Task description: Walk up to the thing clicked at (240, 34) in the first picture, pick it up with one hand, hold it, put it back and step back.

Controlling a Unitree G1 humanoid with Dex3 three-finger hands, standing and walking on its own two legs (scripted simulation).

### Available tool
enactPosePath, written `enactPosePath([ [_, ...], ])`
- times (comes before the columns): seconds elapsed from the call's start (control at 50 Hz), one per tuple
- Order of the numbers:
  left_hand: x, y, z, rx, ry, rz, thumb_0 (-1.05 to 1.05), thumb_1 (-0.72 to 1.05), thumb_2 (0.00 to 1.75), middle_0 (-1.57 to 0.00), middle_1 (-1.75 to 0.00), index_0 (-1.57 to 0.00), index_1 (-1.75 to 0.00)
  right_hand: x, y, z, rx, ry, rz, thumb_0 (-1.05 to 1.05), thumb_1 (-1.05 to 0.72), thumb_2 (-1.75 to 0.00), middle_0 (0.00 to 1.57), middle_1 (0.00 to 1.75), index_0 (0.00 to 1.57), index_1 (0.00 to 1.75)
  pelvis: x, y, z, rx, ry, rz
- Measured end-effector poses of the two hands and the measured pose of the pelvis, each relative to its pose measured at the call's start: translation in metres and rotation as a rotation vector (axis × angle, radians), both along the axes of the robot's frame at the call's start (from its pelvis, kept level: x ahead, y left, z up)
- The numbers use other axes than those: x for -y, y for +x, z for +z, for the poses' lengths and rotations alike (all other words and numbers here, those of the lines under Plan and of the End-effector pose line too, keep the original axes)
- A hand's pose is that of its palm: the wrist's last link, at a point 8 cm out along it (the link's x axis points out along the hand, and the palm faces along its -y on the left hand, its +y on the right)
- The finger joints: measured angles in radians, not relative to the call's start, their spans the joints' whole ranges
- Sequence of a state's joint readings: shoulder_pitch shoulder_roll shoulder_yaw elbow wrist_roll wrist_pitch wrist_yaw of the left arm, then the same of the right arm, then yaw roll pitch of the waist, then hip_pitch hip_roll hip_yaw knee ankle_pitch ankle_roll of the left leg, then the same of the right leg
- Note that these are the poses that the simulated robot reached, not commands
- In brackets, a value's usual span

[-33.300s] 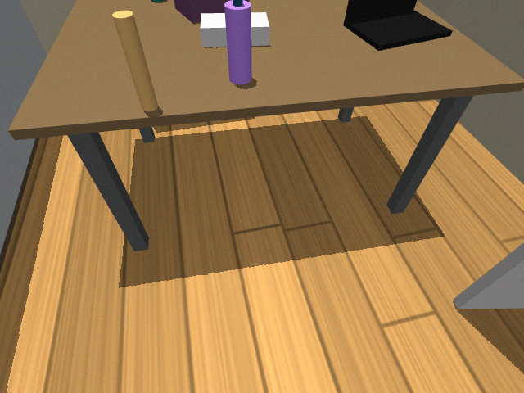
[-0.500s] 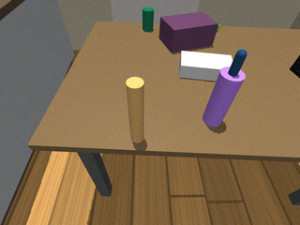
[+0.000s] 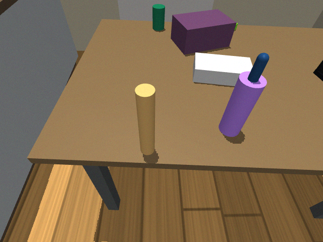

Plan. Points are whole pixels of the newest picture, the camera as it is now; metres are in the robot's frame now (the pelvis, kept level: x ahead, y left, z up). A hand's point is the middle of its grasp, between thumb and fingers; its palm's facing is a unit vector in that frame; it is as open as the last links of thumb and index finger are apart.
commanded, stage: stand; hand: right
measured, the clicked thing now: (243, 98) +0.45 -0.23 +0.10
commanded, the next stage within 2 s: step back in 1.90 s
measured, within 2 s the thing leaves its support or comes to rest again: neither
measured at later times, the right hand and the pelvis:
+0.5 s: hand out of the picture +0.08 -0.25 -0.16, palm faces -0.04 +0.94 -0.35, open 7.4 cm; pelvis +0.00 +0.00 +0.00, yaw +0 degrees
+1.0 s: hand out of the picture +0.09 -0.25 -0.16, palm faces -0.04 +0.94 -0.35, open 7.4 cm; pelvis +0.01 +0.00 +0.00, yaw +0 degrees
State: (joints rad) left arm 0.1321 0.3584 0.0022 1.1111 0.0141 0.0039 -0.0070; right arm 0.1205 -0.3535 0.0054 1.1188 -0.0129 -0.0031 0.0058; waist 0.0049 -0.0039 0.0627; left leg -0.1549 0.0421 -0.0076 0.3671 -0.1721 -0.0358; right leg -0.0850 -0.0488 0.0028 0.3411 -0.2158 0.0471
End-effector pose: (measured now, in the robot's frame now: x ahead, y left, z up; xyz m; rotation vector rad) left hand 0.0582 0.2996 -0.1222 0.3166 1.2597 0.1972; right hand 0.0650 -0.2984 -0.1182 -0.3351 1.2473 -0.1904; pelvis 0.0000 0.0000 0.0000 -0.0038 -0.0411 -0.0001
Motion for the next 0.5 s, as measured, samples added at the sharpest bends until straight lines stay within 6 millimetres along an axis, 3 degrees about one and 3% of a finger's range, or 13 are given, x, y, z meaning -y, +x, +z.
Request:
enactPosePath([
  [0.5, -0.0008, -0.0004, 0.0011, 0.005, 0.002, 0.006, 0.00, 0.90, 0.90, -0.20, -0.30, -0.21, -0.30, -0.0014, 0.0054, 0.0001, 0.012, 0.004, 0.000, 0.01, -0.90, -0.90, 0.20, 0.30, 0.20, 0.30, -0.0009, 0.0006, 0.0002, 0.002, 0.000, 0.005],
])
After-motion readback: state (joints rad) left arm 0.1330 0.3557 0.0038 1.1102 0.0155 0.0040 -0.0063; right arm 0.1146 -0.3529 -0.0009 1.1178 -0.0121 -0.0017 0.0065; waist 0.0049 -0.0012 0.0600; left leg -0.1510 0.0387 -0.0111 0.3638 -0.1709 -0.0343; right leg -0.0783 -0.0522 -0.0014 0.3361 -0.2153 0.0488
